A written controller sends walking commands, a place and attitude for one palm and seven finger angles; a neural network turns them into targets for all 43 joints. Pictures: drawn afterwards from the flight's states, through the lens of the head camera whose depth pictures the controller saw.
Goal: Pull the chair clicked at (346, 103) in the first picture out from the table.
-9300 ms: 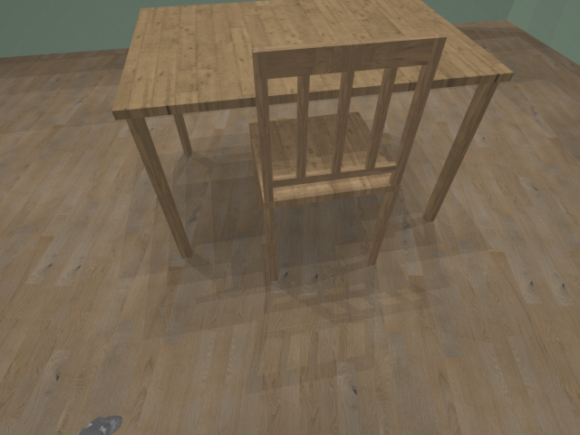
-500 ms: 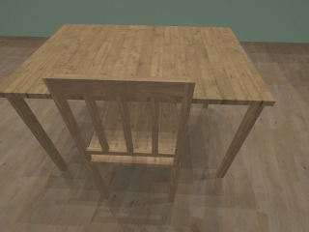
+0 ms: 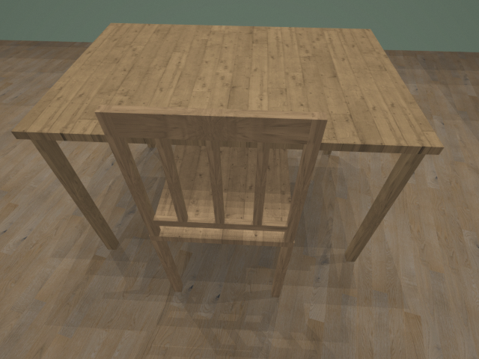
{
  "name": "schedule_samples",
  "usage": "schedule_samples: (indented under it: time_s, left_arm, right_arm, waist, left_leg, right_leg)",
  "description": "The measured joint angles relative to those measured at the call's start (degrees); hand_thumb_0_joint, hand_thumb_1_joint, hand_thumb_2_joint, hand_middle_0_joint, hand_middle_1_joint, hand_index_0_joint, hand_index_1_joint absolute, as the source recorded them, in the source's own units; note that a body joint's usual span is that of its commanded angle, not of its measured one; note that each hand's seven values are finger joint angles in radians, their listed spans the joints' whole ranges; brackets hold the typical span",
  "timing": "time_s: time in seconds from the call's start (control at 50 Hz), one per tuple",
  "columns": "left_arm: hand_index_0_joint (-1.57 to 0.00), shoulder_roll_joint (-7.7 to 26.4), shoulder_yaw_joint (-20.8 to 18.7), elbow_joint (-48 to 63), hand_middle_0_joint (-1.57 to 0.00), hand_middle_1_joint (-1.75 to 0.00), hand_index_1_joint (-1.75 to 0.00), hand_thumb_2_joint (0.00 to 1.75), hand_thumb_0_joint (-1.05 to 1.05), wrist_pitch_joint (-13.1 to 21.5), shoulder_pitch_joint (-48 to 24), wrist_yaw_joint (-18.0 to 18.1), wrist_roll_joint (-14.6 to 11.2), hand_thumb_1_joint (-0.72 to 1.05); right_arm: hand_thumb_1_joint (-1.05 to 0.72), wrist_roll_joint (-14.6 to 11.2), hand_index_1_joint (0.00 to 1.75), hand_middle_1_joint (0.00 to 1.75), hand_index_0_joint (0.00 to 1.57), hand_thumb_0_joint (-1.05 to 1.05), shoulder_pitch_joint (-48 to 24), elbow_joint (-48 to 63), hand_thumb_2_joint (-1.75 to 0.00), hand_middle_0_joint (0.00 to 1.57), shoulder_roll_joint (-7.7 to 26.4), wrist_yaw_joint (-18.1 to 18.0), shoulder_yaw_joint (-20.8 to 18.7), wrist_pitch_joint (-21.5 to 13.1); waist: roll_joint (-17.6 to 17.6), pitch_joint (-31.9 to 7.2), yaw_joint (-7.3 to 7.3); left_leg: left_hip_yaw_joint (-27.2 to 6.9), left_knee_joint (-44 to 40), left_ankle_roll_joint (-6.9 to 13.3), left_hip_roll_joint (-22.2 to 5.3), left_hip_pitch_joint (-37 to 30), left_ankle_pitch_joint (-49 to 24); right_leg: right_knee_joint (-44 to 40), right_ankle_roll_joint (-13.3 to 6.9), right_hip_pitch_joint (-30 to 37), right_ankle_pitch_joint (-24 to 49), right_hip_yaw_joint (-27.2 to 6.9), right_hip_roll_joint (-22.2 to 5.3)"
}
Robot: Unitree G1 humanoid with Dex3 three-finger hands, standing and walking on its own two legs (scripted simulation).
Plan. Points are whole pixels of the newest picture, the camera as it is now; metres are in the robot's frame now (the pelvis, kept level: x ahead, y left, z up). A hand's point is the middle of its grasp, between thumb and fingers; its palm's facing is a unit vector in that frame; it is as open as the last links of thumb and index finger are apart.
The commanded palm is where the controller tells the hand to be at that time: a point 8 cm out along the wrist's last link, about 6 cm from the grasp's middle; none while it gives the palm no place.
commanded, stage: come to a stop and stand still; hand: left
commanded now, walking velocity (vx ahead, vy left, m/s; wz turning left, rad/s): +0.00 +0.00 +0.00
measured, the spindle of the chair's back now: (216, 185) +0.51 +0.09 -0.07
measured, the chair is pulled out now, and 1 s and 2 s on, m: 0.00 0.00 0.00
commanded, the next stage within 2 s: look again from close up in 1.38 s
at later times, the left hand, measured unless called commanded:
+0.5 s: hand out of the picture +0.04 +0.15 -0.17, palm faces +0.01 -0.98 -0.20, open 7.3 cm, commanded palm none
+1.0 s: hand out of the picture +0.06 +0.13 -0.17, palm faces +0.01 -0.98 -0.21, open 7.3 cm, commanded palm none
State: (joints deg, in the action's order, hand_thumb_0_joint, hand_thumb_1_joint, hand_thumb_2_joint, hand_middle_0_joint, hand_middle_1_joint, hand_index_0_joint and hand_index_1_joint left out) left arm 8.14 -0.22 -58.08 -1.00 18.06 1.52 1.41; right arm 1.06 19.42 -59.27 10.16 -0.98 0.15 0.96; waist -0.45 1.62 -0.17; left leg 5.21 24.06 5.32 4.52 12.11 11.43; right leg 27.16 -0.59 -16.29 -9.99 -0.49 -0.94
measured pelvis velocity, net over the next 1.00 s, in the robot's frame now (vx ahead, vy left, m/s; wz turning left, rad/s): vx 0.06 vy -0.04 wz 0.00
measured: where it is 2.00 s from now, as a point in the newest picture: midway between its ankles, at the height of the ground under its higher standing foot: outside the picture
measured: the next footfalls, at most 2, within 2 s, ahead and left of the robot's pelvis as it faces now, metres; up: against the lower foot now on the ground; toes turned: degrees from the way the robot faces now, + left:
none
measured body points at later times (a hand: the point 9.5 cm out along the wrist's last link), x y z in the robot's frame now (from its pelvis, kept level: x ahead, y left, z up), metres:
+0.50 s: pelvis +0.05 -0.01 +0.00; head +0.06 -0.02 +0.45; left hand +0.04 +0.20 -0.15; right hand +0.06 -0.24 -0.16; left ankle +0.02 +0.06 -0.74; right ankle +0.05 -0.12 -0.74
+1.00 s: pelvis +0.06 -0.04 +0.01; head +0.06 -0.05 +0.46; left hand +0.06 +0.19 -0.15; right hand +0.05 -0.25 -0.16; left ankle +0.02 +0.06 -0.74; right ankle +0.05 -0.12 -0.74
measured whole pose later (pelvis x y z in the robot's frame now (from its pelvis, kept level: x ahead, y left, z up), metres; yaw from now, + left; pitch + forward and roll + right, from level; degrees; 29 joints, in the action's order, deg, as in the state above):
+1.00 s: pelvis +0.06 -0.04 +0.01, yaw +0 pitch -1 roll +0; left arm 8.3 1.2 -63.9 0.8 16.6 2.3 0.5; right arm 0.5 16.3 -65.8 8.4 -2.0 1.8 -1.2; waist -0.8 0.9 -0.1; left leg 3.7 20.4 1.9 1.6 5.3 14.4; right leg 23.2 -2.6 -9.4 -13.0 0.7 2.1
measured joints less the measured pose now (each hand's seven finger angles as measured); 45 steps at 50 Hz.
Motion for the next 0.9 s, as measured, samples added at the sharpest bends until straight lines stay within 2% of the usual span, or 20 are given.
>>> schedule_samples:
  time_s: [0.26, 0.58, 0.9]
  left_arm:
    - [-0.20, -0.61, 0.62, -3.28, -0.20, -0.30, -0.29, 0.90, 0.00, 0.87, -0.44, 0.45, -0.25, 0.92]
    - [-0.20, -0.15, 1.29, -5.77, -0.20, -0.30, -0.29, 0.90, 0.01, 1.67, -1.64, 0.88, -0.70, 0.93]
    - [-0.20, 0.30, 1.38, -5.71, -0.20, -0.30, -0.29, 0.90, 0.01, 1.81, -1.82, 0.82, -0.84, 0.93]
  right_arm:
    - [-0.91, -0.26, 0.30, 0.30, 0.20, 0.01, -2.10, -2.48, -0.90, 0.20, -1.35, -0.21, 0.85, -1.36]
    - [-0.92, -0.52, 0.30, 0.30, 0.20, 0.01, -4.98, -4.74, -0.90, 0.20, -0.45, -1.17, 1.31, -2.50]
    - [-0.91, -0.55, 0.30, 0.30, 0.20, 0.01, -3.64, -6.16, -0.90, 0.20, -1.35, -1.09, 1.63, -2.30]
  waist:
    - [-0.89, -0.58, -0.17]
    - [-0.19, -0.41, 0.13]
    - [-0.30, -0.71, 0.08]
  left_leg:
    - [-0.48, -2.22, -0.33, -0.12, -1.90, 0.56]
    - [-0.97, -2.68, -1.81, -1.53, -5.28, 2.87]
    - [-1.41, -3.53, -3.03, -2.59, -6.73, 3.04]
  right_leg:
    - [-1.83, 0.65, 1.76, -0.79, 0.24, 0.20]
    - [-2.60, -0.54, 5.19, -2.98, 0.61, 1.69]
    - [-3.64, -1.71, 6.74, -3.16, 1.06, 2.75]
